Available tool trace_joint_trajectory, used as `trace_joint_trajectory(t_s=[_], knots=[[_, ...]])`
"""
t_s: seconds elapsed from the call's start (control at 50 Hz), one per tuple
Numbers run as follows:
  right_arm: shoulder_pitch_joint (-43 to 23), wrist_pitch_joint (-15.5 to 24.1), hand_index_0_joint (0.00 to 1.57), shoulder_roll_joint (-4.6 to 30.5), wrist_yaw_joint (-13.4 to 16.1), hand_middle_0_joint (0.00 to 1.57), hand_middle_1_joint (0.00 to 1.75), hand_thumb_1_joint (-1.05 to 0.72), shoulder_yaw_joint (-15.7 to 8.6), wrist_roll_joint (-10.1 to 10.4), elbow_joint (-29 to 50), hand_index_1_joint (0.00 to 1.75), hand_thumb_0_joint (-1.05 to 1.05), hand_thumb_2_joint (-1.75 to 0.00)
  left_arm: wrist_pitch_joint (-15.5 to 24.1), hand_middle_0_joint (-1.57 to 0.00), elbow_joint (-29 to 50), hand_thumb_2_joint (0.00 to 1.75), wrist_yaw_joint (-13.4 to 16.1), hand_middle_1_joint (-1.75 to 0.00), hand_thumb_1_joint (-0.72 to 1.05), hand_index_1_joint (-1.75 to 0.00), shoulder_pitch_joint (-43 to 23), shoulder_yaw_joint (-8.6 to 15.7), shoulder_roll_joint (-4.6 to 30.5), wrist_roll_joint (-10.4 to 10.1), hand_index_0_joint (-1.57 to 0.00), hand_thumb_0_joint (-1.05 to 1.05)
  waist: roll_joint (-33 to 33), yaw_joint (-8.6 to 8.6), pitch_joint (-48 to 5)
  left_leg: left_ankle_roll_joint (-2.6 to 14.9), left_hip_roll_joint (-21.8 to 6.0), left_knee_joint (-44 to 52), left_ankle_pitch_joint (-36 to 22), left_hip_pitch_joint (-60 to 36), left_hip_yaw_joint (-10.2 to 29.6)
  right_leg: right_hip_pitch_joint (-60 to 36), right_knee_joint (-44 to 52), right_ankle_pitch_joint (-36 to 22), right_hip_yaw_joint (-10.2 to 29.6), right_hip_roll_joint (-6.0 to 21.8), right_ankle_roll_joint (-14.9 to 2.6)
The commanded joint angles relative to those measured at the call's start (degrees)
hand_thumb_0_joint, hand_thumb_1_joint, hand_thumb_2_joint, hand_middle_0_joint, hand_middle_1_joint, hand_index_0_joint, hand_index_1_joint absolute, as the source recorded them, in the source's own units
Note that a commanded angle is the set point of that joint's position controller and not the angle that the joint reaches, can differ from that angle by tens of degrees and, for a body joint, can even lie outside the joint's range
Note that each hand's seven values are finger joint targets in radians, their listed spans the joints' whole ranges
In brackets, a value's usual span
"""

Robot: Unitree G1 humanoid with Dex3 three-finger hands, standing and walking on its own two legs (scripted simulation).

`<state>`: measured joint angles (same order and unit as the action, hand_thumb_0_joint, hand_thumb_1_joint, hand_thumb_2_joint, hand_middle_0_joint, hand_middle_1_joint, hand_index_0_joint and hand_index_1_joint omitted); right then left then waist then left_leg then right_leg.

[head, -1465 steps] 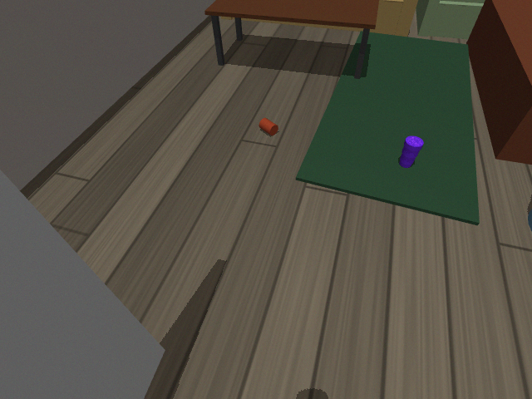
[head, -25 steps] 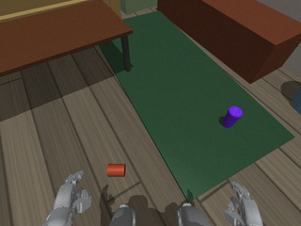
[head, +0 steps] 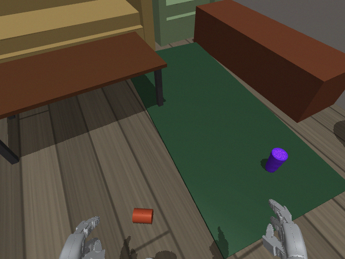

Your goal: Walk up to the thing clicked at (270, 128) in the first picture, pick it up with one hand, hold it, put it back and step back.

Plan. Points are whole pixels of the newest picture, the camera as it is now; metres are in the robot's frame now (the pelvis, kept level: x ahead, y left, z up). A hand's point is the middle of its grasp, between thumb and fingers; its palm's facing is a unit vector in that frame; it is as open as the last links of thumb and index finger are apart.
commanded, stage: home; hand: left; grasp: from above
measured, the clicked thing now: (143, 215) +0.45 +0.19 -0.68
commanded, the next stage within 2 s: stand in 1.70 s
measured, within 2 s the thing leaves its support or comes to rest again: neither
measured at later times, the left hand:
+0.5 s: hand (103, 256) +0.16 +0.18 -0.04, palm faces +0.04 -0.98 -0.20, open 7.4 cm
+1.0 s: hand (103, 254) +0.16 +0.18 -0.05, palm faces +0.03 -0.98 -0.20, open 7.4 cm
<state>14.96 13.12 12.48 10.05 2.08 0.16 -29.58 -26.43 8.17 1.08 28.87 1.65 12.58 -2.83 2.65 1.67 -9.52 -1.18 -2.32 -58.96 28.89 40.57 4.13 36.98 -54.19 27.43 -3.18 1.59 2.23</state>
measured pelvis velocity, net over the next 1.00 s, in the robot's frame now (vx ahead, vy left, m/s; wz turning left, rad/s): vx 0.00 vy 0.00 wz -0.01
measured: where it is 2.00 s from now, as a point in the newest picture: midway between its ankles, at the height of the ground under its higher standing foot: outside the picture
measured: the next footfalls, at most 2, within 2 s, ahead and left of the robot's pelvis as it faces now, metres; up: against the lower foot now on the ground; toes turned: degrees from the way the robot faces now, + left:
none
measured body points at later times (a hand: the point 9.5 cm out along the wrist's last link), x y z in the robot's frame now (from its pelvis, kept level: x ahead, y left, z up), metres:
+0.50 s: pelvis -0.01 +0.00 +0.00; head +0.01 +0.01 +0.45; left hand +0.15 +0.23 -0.03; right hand +0.15 -0.25 -0.06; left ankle +0.00 +0.13 -0.68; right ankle -0.01 -0.15 -0.68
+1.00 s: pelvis +0.00 +0.00 +0.00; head +0.02 +0.01 +0.45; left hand +0.16 +0.23 -0.03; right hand +0.16 -0.24 -0.06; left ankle +0.00 +0.13 -0.68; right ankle -0.01 -0.15 -0.68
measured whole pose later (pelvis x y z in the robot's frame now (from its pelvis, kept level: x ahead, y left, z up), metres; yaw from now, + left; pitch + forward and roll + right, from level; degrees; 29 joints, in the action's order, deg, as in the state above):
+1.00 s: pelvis +0.00 +0.00 +0.00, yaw -1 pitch +10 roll -3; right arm 16.2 13.9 12.4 10.4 1.8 0.2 -31.2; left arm -26.5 7.9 1.0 28.6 1.6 12.8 -2.8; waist 2.9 2.0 -9.2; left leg -1.2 -2.6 -59.1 28.9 40.4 3.7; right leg 37.1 -54.4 27.3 -2.6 1.3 2.3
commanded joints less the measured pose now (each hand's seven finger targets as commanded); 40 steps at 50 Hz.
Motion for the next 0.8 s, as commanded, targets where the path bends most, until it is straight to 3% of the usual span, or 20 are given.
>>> trace_joint_trajectory(t_s=[0.0, 0.16, 0.22, 0.5, 0.54, 0.6, 0.62, 0.78], knots=[[-2.68, 3.23, 0.2, 7.06, 0.59, 0.2, 0.3, -0.9, -3.17, -0.07, 7.77, 0.3, 0.0, -0.9, 2.9, -0.2, 11.18, 0.9, 0.41, -0.3, 0.9, -0.3, -1.41, 3.49, 5.63, 0.38, -0.2, 0.0, 0.87, 0.87, -5.07, 1.27, 2.21, 10.2, -14.95, -6.99, -1.73, -3.0, 7.62, -12.8, -1.86, -2.7, -2.01], [-2.81, 3.3, 0.2, 6.97, 0.65, 0.2, 0.3, -0.9, -3.28, -0.13, 7.45, 0.3, 0.0, -0.9, 2.83, -0.2, 10.84, 0.9, 0.59, -0.3, 0.9, -0.3, -0.82, 3.64, 5.71, 0.22, -0.2, 0.0, 0.8, 0.51, -5.82, 1.17, 2.02, 9.89, -17.27, -7.27, -1.68, -3.66, 7.29, -14.48, -1.96, -2.78, -2.03], [-3.18, 3.29, 0.2, 7.07, 0.71, 0.2, 0.3, -0.9, -3.28, -0.07, 7.82, 0.3, 0.0, -0.9, 2.79, -0.2, 10.63, 0.9, 0.56, -0.3, 0.9, -0.3, -1.7, 3.83, 5.99, 0.26, -0.2, 0.0, -0.14, 0.51, -3.84, 1.47, 2.13, 10.34, -13.37, -5.83, -1.98, -2.91, 8.26, -11.42, -1.81, -2.7, -1.82], [-3.23, 3.64, 0.2, 7.03, 0.82, 0.2, 0.3, -0.9, -3.26, 0.14, 7.88, 0.3, 0.0, -0.9, 2.58, -0.2, 11.92, 0.9, 0.37, -0.3, 0.9, -0.3, -2.98, 3.31, 6.03, 0.22, -0.2, 0.0, 1.68, 0.44, -3.03, 1.32, 1.78, 11.53, -10.0, -5.84, -1.6, -1.62, 8.42, -8.33, -1.79, -2.75, -1.86], [-3.42, 3.68, 0.2, 7.04, 0.83, 0.2, 0.3, -0.9, -3.22, 0.15, 7.81, 0.3, 0.0, -0.9, 2.46, -0.2, 10.19, 0.9, 0.43, -0.3, 0.9, -0.3, -2.05, 3.57, 5.91, 0.28, -0.2, 0.0, -0.77, 0.52, -2.29, 1.57, 1.88, 11.35, -8.21, -4.69, -1.83, -1.74, 9.09, -6.81, -1.78, -2.74, -1.74], [-2.9, 3.95, 0.2, 7.43, 0.82, 0.2, 0.3, -0.9, -3.44, 0.12, 7.25, 0.3, 0.0, -0.9, 2.29, -0.2, 9.98, 0.9, 0.23, -0.3, 0.9, -0.3, -1.44, 3.92, 6.16, 0.2, -0.2, 0.0, 2.0, 0.24, -2.28, 1.26, 1.61, 12.24, -7.14, -5.29, -1.42, -1.11, 8.27, -6.05, -1.77, -2.86, -1.87], [-3.43, 3.93, 0.2, 7.14, 0.82, 0.2, 0.3, -0.9, -3.3, 0.16, 7.81, 0.3, 0.0, -0.9, 2.62, -0.2, 11.92, 0.9, 0.27, -0.3, 0.9, -0.3, -2.78, 3.06, 5.84, 0.26, -0.2, 0.0, 1.18, 0.52, -3.17, 1.28, 1.64, 11.67, -8.5, -5.72, -1.59, -1.21, 8.45, -7.08, -1.78, -2.83, -1.87], [-2.6, 4.05, 0.2, 7.29, 1.03, 0.2, 0.3, -0.9, -3.55, 0.15, 7.07, 0.3, 0.0, -0.9, 2.45, -0.2, 10.57, 0.9, 0.3, -0.3, 0.9, -0.3, -1.35, 4.12, 6.49, 0.3, -0.2, 0.0, 0.65, 0.56, -4.35, 1.42, 1.87, 10.41, -11.43, -6.18, -2.14, -2.2, 8.25, -9.49, -1.27, -2.57, -1.86]])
